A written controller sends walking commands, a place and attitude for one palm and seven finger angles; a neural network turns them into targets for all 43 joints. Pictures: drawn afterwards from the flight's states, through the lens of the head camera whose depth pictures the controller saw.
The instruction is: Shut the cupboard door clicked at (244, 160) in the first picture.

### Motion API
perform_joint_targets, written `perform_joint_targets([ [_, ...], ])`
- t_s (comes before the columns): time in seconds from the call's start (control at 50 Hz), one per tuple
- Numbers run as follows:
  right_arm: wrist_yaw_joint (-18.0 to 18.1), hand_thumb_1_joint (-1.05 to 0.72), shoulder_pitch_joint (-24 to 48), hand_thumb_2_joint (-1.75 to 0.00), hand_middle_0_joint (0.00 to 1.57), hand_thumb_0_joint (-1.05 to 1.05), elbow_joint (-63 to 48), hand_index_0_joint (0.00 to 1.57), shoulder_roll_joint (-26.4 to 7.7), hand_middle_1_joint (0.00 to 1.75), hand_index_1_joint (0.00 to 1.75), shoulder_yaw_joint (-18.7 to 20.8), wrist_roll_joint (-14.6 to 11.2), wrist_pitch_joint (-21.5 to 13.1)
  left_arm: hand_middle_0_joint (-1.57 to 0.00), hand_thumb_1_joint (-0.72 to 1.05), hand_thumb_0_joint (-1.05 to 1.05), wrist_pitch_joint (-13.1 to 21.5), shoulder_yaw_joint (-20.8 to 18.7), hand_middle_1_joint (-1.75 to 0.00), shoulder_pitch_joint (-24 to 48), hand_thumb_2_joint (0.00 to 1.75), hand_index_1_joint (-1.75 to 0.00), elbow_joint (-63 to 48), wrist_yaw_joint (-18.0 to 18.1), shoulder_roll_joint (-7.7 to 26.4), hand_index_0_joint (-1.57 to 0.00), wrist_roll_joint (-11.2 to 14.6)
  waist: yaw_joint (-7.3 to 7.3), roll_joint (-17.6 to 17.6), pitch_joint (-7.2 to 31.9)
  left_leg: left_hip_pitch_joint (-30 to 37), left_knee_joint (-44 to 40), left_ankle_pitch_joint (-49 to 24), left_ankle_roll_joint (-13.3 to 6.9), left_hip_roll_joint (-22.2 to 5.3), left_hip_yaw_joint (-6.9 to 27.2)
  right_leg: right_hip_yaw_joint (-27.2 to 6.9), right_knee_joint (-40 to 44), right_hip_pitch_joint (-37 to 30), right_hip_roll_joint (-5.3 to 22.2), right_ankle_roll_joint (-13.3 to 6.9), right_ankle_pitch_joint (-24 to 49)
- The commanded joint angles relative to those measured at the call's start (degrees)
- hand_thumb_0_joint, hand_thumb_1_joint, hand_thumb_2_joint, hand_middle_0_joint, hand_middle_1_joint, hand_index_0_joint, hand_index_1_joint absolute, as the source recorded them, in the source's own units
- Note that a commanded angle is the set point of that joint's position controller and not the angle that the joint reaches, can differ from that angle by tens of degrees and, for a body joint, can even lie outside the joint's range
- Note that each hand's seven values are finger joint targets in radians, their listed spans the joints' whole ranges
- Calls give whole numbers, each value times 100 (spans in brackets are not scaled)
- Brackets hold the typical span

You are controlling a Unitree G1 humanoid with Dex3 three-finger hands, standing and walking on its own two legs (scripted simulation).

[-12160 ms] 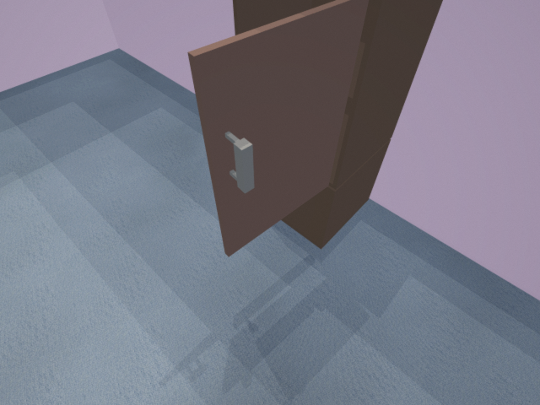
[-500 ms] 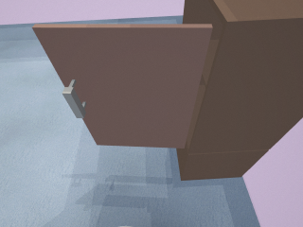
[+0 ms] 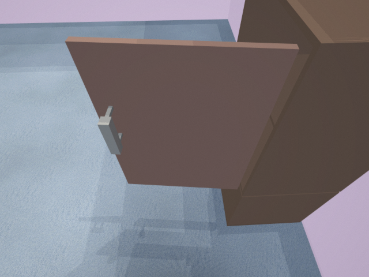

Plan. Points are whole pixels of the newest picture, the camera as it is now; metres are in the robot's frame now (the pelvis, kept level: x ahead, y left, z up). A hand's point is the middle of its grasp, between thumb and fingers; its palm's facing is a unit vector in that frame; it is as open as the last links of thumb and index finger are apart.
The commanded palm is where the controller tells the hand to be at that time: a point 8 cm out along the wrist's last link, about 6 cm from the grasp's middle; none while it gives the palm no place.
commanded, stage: come to a stop and stand still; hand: left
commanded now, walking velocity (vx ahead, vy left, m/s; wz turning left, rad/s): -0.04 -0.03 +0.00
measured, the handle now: (113, 130) +0.44 +0.22 +0.03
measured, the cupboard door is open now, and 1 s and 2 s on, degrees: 84 84 84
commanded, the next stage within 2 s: look again from close up in 0.70 s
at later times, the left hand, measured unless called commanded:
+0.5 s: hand out of the picture +0.02 +0.15 -0.16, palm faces +0.02 -0.98 -0.20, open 7.3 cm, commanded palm none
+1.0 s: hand out of the picture +0.01 +0.15 -0.17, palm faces +0.02 -0.98 -0.18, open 7.4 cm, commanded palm none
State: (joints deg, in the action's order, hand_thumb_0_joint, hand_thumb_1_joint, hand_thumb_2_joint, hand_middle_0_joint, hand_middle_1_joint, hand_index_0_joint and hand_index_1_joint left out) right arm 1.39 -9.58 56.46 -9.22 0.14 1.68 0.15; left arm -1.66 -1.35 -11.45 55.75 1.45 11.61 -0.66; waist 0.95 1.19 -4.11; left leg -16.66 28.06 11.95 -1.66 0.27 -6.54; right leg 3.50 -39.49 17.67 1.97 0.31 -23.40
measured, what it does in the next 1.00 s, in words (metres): steps on the spot: right foot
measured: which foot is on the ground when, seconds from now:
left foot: down 0.00-1.00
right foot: up 0.00-0.00, down 0.02-1.00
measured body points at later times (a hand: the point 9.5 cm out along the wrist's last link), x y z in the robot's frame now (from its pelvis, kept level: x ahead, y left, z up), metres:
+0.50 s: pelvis +0.02 -0.02 +0.01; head +0.04 -0.03 +0.46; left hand +0.02 +0.20 -0.15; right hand -0.01 -0.22 -0.16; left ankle +0.03 +0.11 -0.73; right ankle -0.01 -0.09 -0.73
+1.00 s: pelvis +0.03 +0.00 +0.00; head +0.04 -0.01 +0.45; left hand +0.01 +0.21 -0.16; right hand +0.06 -0.23 -0.16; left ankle +0.02 +0.11 -0.73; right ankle -0.01 -0.09 -0.73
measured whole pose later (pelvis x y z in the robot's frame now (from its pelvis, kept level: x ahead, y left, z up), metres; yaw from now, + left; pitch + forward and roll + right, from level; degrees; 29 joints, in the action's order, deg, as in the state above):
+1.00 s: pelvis +0.03 +0.00 +0.00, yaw -1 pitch -1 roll -1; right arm 2.1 -15.0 60.4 -9.7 0.7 0.8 -1.1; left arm 1.8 0.8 -20.4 62.5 3.0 6.4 -0.9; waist -0.2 -1.4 -0.7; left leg -12.9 31.5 18.1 -0.2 -1.3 -2.1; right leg 3.9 -28.9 9.0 -2.1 -2.9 -19.3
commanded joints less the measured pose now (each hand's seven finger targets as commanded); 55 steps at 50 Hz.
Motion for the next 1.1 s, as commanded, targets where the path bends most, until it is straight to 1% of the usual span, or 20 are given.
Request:
perform_joint_targets([
  [0.0,17,-90,-335,-90,20,0,-166,20,-700,30,30,215,-98,-31,-20,90,0,143,-98,-30,-743,90,-30,-59,26,545,-20,-76,-1,168,508,-70,-253,-533,-157,-920,831,-857,1706,-854,447,-202,1486],
  [0.02,-15,-90,-355,-90,20,0,-142,20,-471,30,30,154,-113,-19,-20,90,0,183,-56,-30,-649,90,-30,-62,28,656,-20,-72,-72,472,382,-23,-191,64,43,-572,505,-1134,1870,-610,880,-388,1908],
  [0.04,-17,-90,-395,-90,20,0,-90,20,-390,30,30,124,-90,26,-20,90,0,253,-69,-30,-560,90,-30,-65,37,697,-20,-51,-150,1099,479,127,6,424,159,-337,314,-1376,1982,-444,1039,-575,2225],
  [0.06,-22,-90,-429,-90,20,0,-9,20,-380,30,30,122,-79,41,-20,90,0,274,-54,-30,-466,90,-30,-60,49,662,-20,-37,-145,1102,442,261,104,579,183,-318,332,-1356,2068,-298,1109,-696,2325],
  [0.1,-23,-90,-634,-90,20,0,210,20,-321,30,30,88,-69,20,-20,90,0,275,-30,-30,-319,90,-30,-43,58,537,-20,-13,-230,556,480,603,-226,76,182,-397,407,-1071,1960,-229,862,-641,2009],
  [0.12,-18,-90,-653,-90,20,0,311,20,-288,30,30,64,-69,-2,-20,90,0,274,-9,-30,-358,90,-30,1,55,491,-20,1,-189,289,373,712,-410,-154,166,-484,412,-919,1978,-182,728,-532,1755],
  [0.16,-20,-90,-642,-90,20,0,413,20,-318,30,30,39,-68,-19,-20,90,0,247,17,-30,-379,90,-30,84,43,436,-20,18,-138,-29,121,654,-638,-214,148,-586,541,-836,2076,-91,548,-389,1068],
  [0.2,-9,-90,-680,-90,20,0,509,20,-329,30,30,10,-67,-59,-20,90,0,253,38,-30,-506,90,-30,202,31,388,-20,29,-70,-195,38,609,-817,-310,108,-651,619,-811,2122,-232,442,-332,988],
  [0.3,26,-90,-890,-90,20,0,727,20,-312,30,30,-24,-85,-113,-20,90,0,305,67,-30,-730,90,-30,437,36,326,-20,43,-43,-153,236,758,-872,-575,116,-677,579,-750,2131,-632,463,-321,1690],
  [0.42,52,-90,-998,-90,20,0,875,20,-228,30,30,-31,-108,-106,-20,90,0,327,94,-30,-900,90,-30,594,54,237,-20,31,-48,32,97,805,-915,-506,125,-660,515,-739,2208,-687,434,-294,1912],
  [0.76,102,-90,-1012,-90,20,0,938,20,-132,30,30,-35,-109,-118,-20,90,0,369,131,-30,-1374,90,-30,833,105,-28,-20,12,-42,-18,-40,954,-849,-746,101,-643,533,-701,2197,-675,441,-236,2411],
  [0.78,26,-90,-337,-90,20,0,476,20,-396,30,30,17,-152,-216,-20,90,0,536,97,-30,-1668,90,-30,982,327,194,-20,-109,130,24,-259,86,741,-340,268,-607,238,-1224,2100,-633,940,267,5391],
  [0.8,14,-90,-710,-90,20,0,268,20,-91,30,30,19,-138,-111,-20,90,0,560,36,-30,-1525,90,-30,705,299,427,-20,-77,-188,61,202,-82,939,814,124,-366,591,-1323,1954,-1016,1162,51,5217],
  [0.82,-6,-90,-759,-90,20,0,206,20,-94,30,30,26,-92,-110,-20,90,0,591,-22,-30,-1357,90,-30,568,270,491,-20,-98,-143,-220,647,-160,967,760,117,-335,521,-1246,1743,-1495,1228,-252,5814],
  [0.84,-6,-90,-814,-90,20,0,156,20,-48,30,30,33,-135,-137,-20,90,0,603,17,-30,-1350,90,-30,513,236,405,-20,-76,-182,82,800,-66,931,792,111,-333,531,-1109,1614,-1463,1152,-586,5379],
  [0.88,4,-90,-894,-90,20,0,120,20,-112,30,30,47,-134,-144,-20,90,0,584,47,-30,-1246,90,-30,432,217,253,-20,-67,-228,506,683,171,566,572,113,-281,506,-975,1584,-1201,960,-712,4795],
  [0.92,19,-90,-1031,-90,20,0,199,20,-146,30,30,39,-117,-176,-20,90,0,510,75,-30,-1068,90,-30,367,196,152,-20,-45,-276,167,332,593,-19,-134,87,-353,564,-787,1475,-682,650,-585,3715],
  [0.96,43,-90,-1012,-90,20,0,229,20,-312,30,30,24,-106,-206,-20,90,0,424,97,-30,-1058,90,-30,338,173,121,-20,-13,-183,-414,85,487,-166,-989,-15,-577,857,-674,1436,-564,379,-411,2543],
  [0.98,51,-90,-923,-90,20,0,214,20,-350,30,30,10,-106,-199,-20,90,0,374,98,-30,-1062,90,-30,347,164,145,-20,-11,-124,-519,-62,351,-282,-918,-54,-595,949,-648,1489,-559,309,-375,1972],
  [1.08,22,-90,-816,-90,20,0,151,20,-509,30,30,-6,-80,-185,-20,90,0,287,122,-30,-959,90,-30,309,112,206,-20,-13,-65,-147,-275,168,-666,-141,-122,-559,1090,-652,1708,-469,246,-323,853],
])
